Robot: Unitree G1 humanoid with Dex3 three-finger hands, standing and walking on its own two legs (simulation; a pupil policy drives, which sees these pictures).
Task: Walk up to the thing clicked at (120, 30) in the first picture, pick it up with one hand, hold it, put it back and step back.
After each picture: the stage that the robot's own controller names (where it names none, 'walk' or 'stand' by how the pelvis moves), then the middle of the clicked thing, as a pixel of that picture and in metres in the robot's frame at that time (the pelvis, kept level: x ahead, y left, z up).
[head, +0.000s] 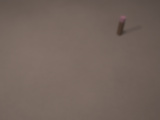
stand; (121, 26) +1.63 -0.42 -0.66
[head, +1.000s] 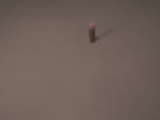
walk; (92, 33) +1.53 +0.03 -0.62
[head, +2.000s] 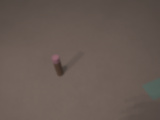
walk; (58, 66) +0.96 +0.34 -0.65
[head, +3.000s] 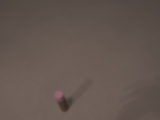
walk; (61, 101) +0.60 +0.27 -0.65
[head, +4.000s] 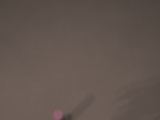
stand; out of the picture +0.42 +0.22 -0.64
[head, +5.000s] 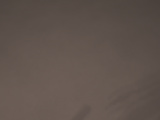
stand; out of the picture +0.38 +0.20 -0.66
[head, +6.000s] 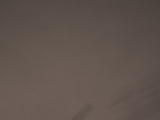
stand; out of the picture +0.38 +0.20 -0.66
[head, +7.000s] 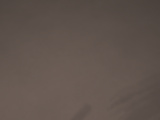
stand; out of the picture +0.38 +0.21 -0.66
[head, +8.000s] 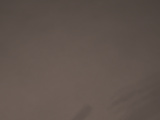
stand; out of the picture +0.37 +0.21 -0.66
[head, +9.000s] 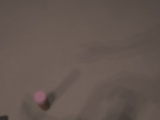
go down; (42, 101) +0.41 +0.23 -0.54
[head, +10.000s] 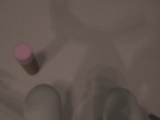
go down; (28, 61) +0.44 +0.26 -0.28
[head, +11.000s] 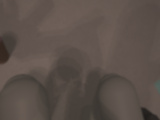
close in; out of the picture +0.43 +0.29 -0.20
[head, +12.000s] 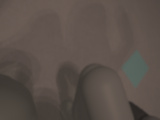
close; out of the picture +0.41 +0.32 -0.15
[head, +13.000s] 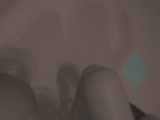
lift; out of the picture +0.39 +0.32 -0.16
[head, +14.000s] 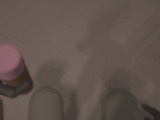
lift; (16, 75) +0.33 +0.23 -0.02
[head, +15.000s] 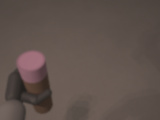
hold; (38, 87) +0.32 +0.16 +0.06
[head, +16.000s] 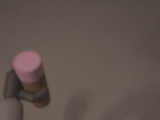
hold; (35, 84) +0.33 +0.17 +0.04
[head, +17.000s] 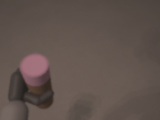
crouch; (40, 86) +0.32 +0.16 +0.05
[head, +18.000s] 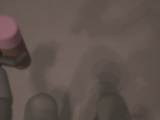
crouch; (14, 48) +0.44 +0.22 -0.05
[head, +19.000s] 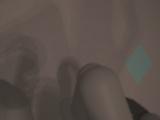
lower; out of the picture +0.42 +0.32 -0.17
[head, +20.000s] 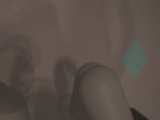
lower; out of the picture +0.44 +0.33 -0.16
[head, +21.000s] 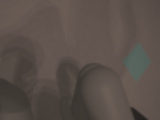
lower; out of the picture +0.42 +0.33 -0.16
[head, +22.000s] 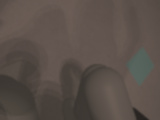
lower; out of the picture +0.41 +0.32 -0.16
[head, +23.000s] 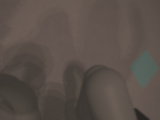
loosen; out of the picture +0.39 +0.31 -0.16
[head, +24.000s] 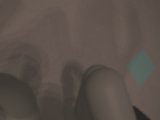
rise; out of the picture +0.38 +0.31 -0.16
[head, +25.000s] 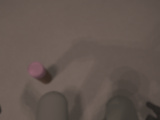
walk; (41, 74) +0.42 +0.24 -0.36
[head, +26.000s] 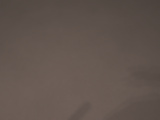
stand; out of the picture +0.37 +0.20 -0.59
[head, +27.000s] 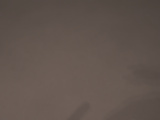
stand; out of the picture +0.37 +0.21 -0.60
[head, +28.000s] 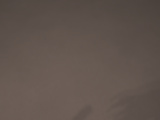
stand; out of the picture +0.38 +0.19 -0.64
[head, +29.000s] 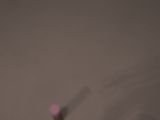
walk; (57, 114) +0.41 +0.20 -0.64
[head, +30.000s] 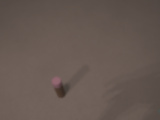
walk; (59, 88) +0.59 +0.25 -0.62
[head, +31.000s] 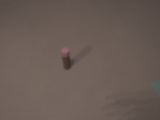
walk; (66, 59) +0.92 +0.19 -0.63
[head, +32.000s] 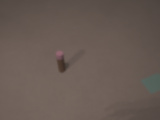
stand; (60, 62) +1.00 +0.23 -0.64
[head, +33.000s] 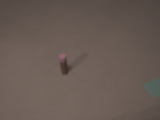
stand; (63, 64) +1.01 +0.24 -0.66
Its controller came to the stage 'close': yes
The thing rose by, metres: 0.67
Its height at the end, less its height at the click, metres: +0.00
